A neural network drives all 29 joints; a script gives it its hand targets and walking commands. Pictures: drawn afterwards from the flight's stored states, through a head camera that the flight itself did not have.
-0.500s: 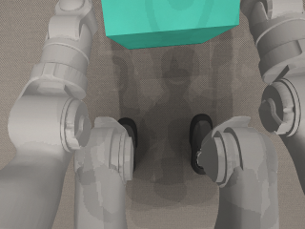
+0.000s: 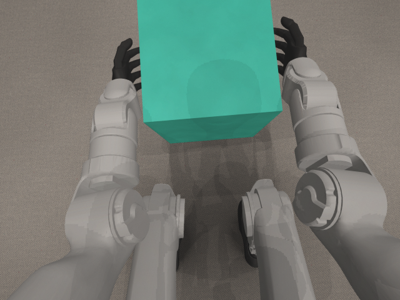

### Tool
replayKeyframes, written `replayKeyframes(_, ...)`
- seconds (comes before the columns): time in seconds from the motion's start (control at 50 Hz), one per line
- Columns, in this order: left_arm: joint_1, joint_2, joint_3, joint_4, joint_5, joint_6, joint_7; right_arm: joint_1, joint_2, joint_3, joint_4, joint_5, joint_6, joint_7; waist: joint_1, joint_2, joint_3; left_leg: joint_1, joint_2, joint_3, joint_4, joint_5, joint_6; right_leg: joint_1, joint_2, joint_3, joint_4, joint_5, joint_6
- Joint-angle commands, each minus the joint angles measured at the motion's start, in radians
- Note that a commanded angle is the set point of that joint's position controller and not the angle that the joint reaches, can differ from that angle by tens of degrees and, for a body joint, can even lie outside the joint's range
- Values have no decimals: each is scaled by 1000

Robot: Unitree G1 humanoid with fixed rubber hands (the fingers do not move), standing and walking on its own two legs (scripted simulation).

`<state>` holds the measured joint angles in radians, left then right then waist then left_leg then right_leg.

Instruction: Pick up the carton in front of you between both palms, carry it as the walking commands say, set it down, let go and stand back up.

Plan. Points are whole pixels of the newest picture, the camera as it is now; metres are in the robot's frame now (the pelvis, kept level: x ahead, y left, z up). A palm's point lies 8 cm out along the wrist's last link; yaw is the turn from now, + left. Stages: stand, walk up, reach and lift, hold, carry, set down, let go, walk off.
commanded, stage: reach and lift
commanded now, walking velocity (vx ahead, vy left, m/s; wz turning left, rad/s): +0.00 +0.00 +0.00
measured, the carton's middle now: (207, 83) +0.53 +0.00 -0.14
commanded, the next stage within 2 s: none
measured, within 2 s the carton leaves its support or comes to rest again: neither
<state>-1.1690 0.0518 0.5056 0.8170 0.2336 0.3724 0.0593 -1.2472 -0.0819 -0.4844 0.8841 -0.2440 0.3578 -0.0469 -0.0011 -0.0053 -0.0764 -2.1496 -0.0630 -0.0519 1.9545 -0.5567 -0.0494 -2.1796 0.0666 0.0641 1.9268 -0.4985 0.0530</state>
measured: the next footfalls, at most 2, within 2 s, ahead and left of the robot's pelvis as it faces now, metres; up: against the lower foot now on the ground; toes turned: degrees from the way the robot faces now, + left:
none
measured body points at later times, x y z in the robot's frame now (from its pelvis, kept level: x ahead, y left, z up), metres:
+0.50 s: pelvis +0.03 +0.01 +0.12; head +0.25 +0.02 +0.51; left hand +0.49 +0.15 +0.06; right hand +0.50 -0.15 +0.08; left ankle +0.11 +0.13 -0.40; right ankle +0.12 -0.13 -0.40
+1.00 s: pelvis +0.07 +0.00 +0.25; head +0.17 +0.00 +0.69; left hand +0.44 +0.16 +0.22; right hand +0.45 -0.15 +0.23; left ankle +0.10 +0.13 -0.40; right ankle +0.12 -0.13 -0.40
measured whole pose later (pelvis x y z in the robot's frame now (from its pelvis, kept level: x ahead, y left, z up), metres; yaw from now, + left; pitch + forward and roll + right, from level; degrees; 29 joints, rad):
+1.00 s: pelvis +0.07 +0.00 +0.25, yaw +0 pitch +23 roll +0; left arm -0.47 -0.12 0.37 0.54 0.22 0.39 0.02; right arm -0.52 0.14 -0.37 0.55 -0.25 0.39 -0.02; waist 0.00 0.00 -0.21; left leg -1.03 -0.03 -0.06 1.06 -0.43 -0.02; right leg -1.05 0.03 0.07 1.05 -0.40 0.02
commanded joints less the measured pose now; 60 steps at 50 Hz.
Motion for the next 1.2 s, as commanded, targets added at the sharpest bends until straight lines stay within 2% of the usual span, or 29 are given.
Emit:
replayKeyframes(0.0, -718, -1012, -446, -29, -150, -51, -251, -598, 1090, 395, -57, 144, -32, 252, 25, 2, -1023, 476, -114, 143, -277, 148, 34, 621, 102, -153, -206, 165, -33)
replayKeyframes(0.04, -701, -969, -463, -100, -153, -52, -256, -576, 1140, 472, -21, 170, -10, 247, 89, -88, -1092, 541, -109, 157, -291, 197, 40, 655, 106, -127, -261, 145, -13)
replayKeyframes(0.06, -727, -1009, -481, -126, -191, -52, -263, -548, 1118, 461, -43, 160, -12, 247, 13, -80, -1144, 558, -118, 154, -297, 165, 31, 736, 105, -155, -285, 139, -24)
replayKeyframes(0.1, -796, -1005, -581, -341, -229, -37, -263, -498, 1154, 526, -122, 204, 17, 256, 39, -57, -1304, 717, -122, 156, -337, 240, 24, 760, 105, -149, -296, 198, -22)
replayKeyframes(0.14, -788, -1060, -623, -300, -273, 2, -269, -497, 1136, 536, -165, 194, 38, 253, -15, -11, -1321, 737, -106, 159, -365, 208, 3, 850, 101, -136, -343, 174, -43)
replayKeyframes(0.16, -634, -1095, -582, -176, -220, 41, -274, -466, 1125, 494, -114, 172, 51, 262, 13, 13, -1243, 769, -111, 166, -409, 179, 19, 774, 106, -177, -350, 122, -28)
replayKeyframes(0.18, -551, -1168, -607, -108, -201, 64, -284, -400, 1155, 518, -152, 131, 60, 263, -51, 21, -1229, 765, -122, 150, -422, 178, 10, 817, 117, -151, -401, 146, -36)
replayKeyframes(0.24, -508, -1141, -610, -169, -204, 55, -302, -366, 1215, 548, -156, 204, 55, 282, 40, 62, -1163, 787, -100, 150, -454, 240, 8, 796, 101, -150, -399, 180, -39)
replayKeyframes(0.26, -535, -1183, -612, -172, -225, 41, -299, -407, 1122, 554, -211, 172, 47, 289, -61, 67, -1149, 815, -97, 123, -452, 252, 4, 754, 95, -185, -400, 199, -35)
replayKeyframes(0.28, -488, -1184, -622, -173, -209, 34, -292, -290, 1155, 536, -99, 168, 52, 291, 3, 71, -1153, 855, -113, 140, -478, 317, -4, 819, 103, -137, -435, 252, -36)
replayKeyframes(0.3, -494, -1178, -672, -249, -231, 18, -281, -276, 1158, 548, -152, 177, 40, 296, 0, 71, -1193, 884, -107, 121, -470, 351, -3, 843, 106, -148, -399, 282, -33)
replayKeyframes(0.32, -527, -1174, -677, -268, -239, 9, -272, -245, 1162, 538, -154, 186, 32, 299, -67, 71, -1216, 941, -97, 103, -465, 400, -12, 815, 109, -153, -430, 304, -35)
replayKeyframes(0.34, -478, -1218, -700, -273, -257, 4, -258, -255, 1162, 560, -182, 199, 21, 305, -14, 158, -1200, 923, -99, 105, -469, 416, -15, 825, 91, -138, -442, 316, -45)
replayKeyframes(0.4, -364, -1215, -680, -225, -216, 5, -247, -204, 1229, 581, -160, 198, 38, 311, -11, 74, -1080, 993, -113, 85, -578, 391, 7, 860, 113, -132, -505, 278, -25)
replayKeyframes(0.42, -386, -1183, -676, -259, -201, 0, -247, -221, 1249, 595, -193, 231, 31, 304, 38, 93, -1073, 1049, -117, 89, -613, 339, 8, 864, 118, -111, -533, 228, -40)
replayKeyframes(0.44, -275, -1232, -653, -163, -216, 9, -245, -155, 1208, 595, -155, 204, 32, 299, -33, 42, -991, 976, -106, 76, -622, 338, 17, 874, 112, -134, -563, 236, -31)
replayKeyframes(0.56, -246, -1192, -689, -255, -185, -32, -242, -97, 1265, 654, -186, 196, 4, 288, 63, -1, -980, 1055, -108, 73, -691, 339, 26, 1052, 100, -66, -653, 269, -26)
replayKeyframes(0.68, -101, -1238, -685, -244, -186, -22, -271, 50, 1271, 633, -197, 170, 13, 288, 20, -25, -913, 1198, -106, 53, -817, 314, 35, 1176, 105, -89, -771, 222, -14)
replayKeyframes(0.74, -84, -1242, -751, -275, -224, -20, -292, 53, 1331, 734, -314, 190, 4, 264, 9, -55, -967, 1221, -119, 62, -841, 424, 27, 1411, 92, -29, -835, 405, -12)
replayKeyframes(0.76, -18, -1223, -744, -292, -215, -19, -300, 222, 1302, 694, -256, 120, 29, 252, -63, -78, -907, 1243, -112, 33, -881, 431, 27, 1424, 95, -22, -880, 426, -18)
replayKeyframes(0.82, 4, -1168, -730, -270, -179, -2, -299, 181, 1240, 669, -205, 137, 40, 258, 14, -5, -730, 1285, -83, 28, -963, 315, 35, 1397, 76, -13, -933, 284, -47)
replayKeyframes(0.86, 6, -1217, -766, -328, -214, -16, -295, 233, 1277, 696, -243, 114, 34, 263, -26, 11, -746, 1331, -97, 18, -1005, 338, 34, 1493, 81, -20, -958, 330, -47)
replayKeyframes(0.94, 85, -1130, -727, -297, -156, -26, -297, 233, 1282, 717, -263, 171, 18, 262, 42, -10, -648, 1368, -81, 27, -1072, 374, 51, 1627, 63, 21, -1044, 394, -45)
replayKeyframes(1.02, 141, -1190, -719, -285, -144, -3, -289, 289, 1299, 716, -228, 152, 34, 269, 49, -35, -607, 1526, -78, 1, -1159, 395, 61, 1685, 55, 22, -1147, 370, -35)
replayKeyframes(1.04, 136, -1213, -776, -310, -196, 13, -290, 348, 1294, 725, -259, 159, 41, 269, -14, -5, -546, 1581, -76, -15, -1190, 358, 54, 1700, 52, 14, -1169, 358, -50)
replayKeyframes(1.08, 151, -1212, -785, -323, -167, 29, -292, 384, 1315, 715, -251, 131, 68, 289, -40, 10, -500, 1676, -66, -17, -1268, 397, 52, 1694, 66, 1, -1231, 375, -40)
replayKeyframes(1.14, 243, -1237, -817, -397, -190, 62, -299, 426, 1292, 772, -340, 165, 89, 291, 15, 31, -515, 1744, -57, -22, -1315, 544, 33, 1860, 51, 7, -1276, 499, -56)
replayKeyframes(1.16, 277, -1182, -795, -364, -196, 72, -306, 434, 1250, 785, -389, 186, 92, 288, -27, -38, -556, 1766, -56, -15, -1328, 580, 38, 1923, 43, 20, -1296, 575, -37)
replayKeyframes(1.18, 334, -1270, -818, -381, -206, 80, -304, 436, 1264, 820, -483, 188, 103, 286, 7, 28, -542, 1813, -65, -36, -1356, 599, 39, 1957, 51, 18, -1321, 600, -38)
